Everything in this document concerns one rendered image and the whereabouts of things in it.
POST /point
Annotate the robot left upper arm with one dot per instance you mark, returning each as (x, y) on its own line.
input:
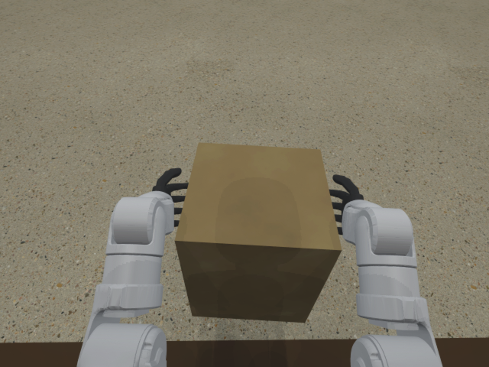
(125, 345)

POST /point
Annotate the robot left hand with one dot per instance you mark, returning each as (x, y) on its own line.
(163, 186)

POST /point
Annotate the robot left forearm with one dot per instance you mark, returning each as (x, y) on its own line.
(131, 278)

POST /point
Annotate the robot right forearm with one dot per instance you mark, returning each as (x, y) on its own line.
(385, 251)

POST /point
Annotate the robot right upper arm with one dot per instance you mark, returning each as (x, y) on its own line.
(392, 351)

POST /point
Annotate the robot right hand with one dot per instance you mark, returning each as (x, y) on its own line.
(353, 194)

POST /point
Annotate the carton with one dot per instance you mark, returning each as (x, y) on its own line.
(257, 237)

